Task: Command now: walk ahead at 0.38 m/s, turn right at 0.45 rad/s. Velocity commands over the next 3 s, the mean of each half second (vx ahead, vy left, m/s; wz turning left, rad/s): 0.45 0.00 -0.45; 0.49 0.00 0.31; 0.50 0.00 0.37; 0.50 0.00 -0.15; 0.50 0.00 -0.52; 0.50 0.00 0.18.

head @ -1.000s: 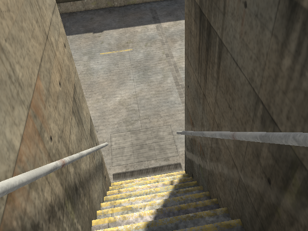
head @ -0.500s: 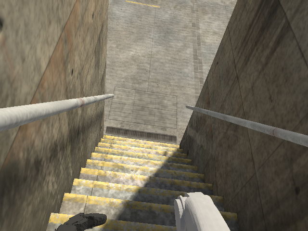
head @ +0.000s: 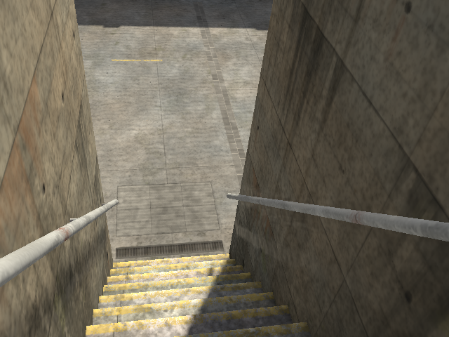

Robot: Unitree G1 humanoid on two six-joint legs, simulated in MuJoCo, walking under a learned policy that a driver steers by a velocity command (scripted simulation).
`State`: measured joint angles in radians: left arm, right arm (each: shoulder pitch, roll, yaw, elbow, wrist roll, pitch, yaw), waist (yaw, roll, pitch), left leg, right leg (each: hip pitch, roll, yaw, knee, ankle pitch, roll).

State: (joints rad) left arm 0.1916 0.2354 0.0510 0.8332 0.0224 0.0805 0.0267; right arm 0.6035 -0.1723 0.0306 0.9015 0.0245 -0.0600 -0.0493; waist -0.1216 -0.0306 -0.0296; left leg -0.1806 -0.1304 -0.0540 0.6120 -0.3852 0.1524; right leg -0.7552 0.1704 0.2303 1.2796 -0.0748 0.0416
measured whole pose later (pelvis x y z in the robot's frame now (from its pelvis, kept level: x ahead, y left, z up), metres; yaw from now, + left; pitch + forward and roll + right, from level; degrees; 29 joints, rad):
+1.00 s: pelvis +0.44 -0.05 -0.49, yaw -1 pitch -1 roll -1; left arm 0.24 0.21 0.00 0.94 0.08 -0.01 0.04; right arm 0.45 -0.20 -0.02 1.03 0.02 -0.03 0.00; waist 0.01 -0.04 0.00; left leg -0.37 -0.11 -0.07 0.91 -0.52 0.09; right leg -0.93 -0.01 0.02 1.67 -0.36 -0.02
